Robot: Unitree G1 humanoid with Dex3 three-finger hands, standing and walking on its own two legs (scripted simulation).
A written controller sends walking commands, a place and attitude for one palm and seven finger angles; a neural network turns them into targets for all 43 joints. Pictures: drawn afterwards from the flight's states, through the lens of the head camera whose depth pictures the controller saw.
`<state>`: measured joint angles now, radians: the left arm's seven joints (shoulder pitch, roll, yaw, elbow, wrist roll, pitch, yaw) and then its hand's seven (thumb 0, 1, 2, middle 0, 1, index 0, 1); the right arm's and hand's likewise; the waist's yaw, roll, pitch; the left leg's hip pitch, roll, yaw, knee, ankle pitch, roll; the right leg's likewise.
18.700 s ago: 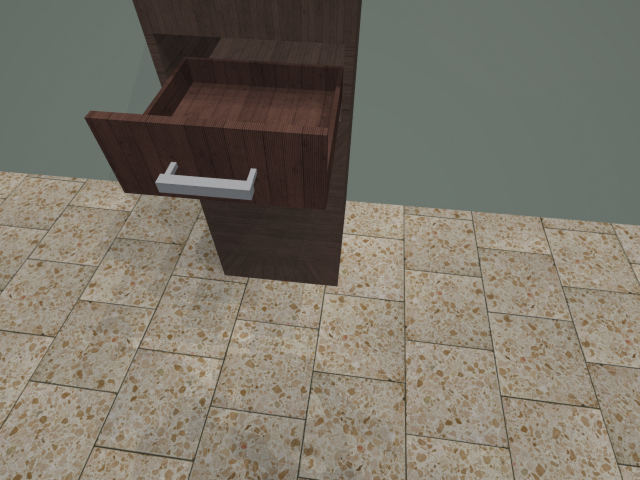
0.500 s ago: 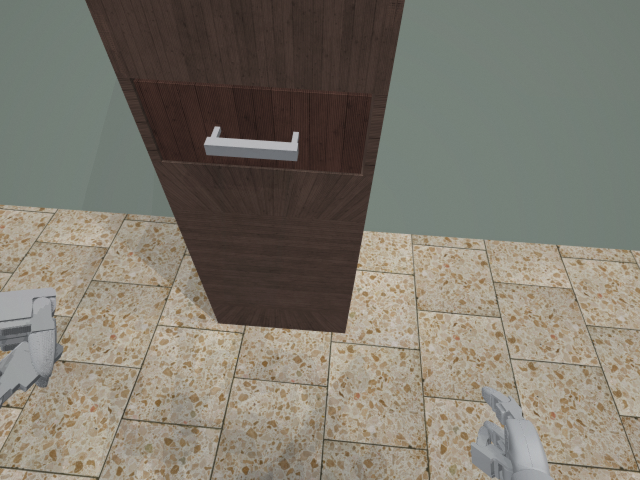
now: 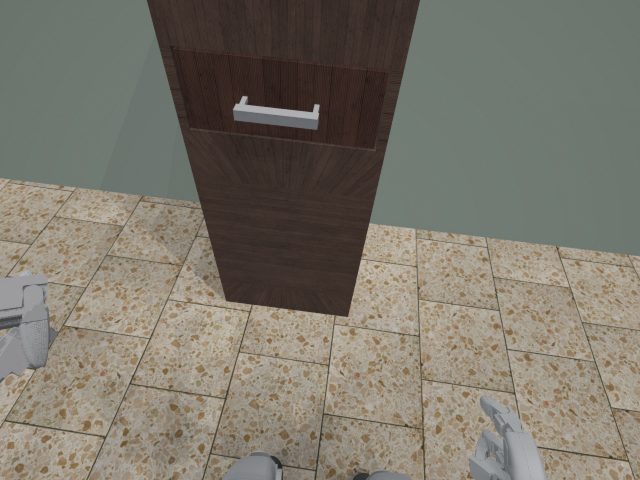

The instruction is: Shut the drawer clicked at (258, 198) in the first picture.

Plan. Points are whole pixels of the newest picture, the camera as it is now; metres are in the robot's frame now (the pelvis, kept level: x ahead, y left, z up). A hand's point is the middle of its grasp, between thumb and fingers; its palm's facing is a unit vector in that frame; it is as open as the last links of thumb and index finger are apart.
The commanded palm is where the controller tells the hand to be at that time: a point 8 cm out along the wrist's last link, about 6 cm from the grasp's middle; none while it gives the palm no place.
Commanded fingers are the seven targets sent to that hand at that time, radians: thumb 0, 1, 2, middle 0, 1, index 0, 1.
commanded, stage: step back with the hand held close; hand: left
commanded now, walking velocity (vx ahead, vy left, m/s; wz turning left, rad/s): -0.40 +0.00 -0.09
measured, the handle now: (278, 110) +0.72 +0.10 +0.06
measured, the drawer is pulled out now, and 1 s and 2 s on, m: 0.00 0.00 0.00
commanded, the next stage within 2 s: stop stepping back and stand still in 0.20 s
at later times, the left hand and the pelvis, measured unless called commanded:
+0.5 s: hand out of the picture +0.08 +0.23 +0.21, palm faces +0.32 -0.87 -0.37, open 3.3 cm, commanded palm +0.01 +0.28 +0.19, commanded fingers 0.00 0.90 0.90 -1.40 -1.60 -1.40 -1.60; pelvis -0.13 +0.00 +0.02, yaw -3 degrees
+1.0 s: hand out of the picture +0.02 +0.22 +0.19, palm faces +0.27 -0.81 -0.52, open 3.2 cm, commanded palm -0.03 +0.27 +0.19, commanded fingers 0.00 0.90 0.90 -1.40 -1.60 -1.40 -1.60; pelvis -0.19 +0.00 +0.01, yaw -5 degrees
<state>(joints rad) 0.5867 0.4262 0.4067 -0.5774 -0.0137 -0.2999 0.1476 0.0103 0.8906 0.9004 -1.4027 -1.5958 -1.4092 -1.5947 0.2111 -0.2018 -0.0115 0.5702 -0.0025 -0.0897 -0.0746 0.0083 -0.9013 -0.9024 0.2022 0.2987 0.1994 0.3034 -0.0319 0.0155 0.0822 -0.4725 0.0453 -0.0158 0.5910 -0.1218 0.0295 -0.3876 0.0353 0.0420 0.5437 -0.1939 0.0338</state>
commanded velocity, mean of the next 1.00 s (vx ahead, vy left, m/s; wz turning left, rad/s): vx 0.03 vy -0.01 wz -0.04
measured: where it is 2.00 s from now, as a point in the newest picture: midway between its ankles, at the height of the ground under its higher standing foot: outside the picture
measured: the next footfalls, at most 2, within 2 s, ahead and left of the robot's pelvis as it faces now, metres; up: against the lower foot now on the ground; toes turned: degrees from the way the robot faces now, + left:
left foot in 0.22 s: +0.07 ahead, +0.11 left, +0.00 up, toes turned +3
right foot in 0.54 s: -0.14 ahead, -0.09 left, +0.00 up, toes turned -9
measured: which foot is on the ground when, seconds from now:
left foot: down 0.00-0.10, up 0.12-0.20, down 0.22-0.54, up 0.56-0.74, down 0.76-0.98, up 1.00-1.00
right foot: down 0.00-0.22, up 0.24-0.52, down 0.54-1.00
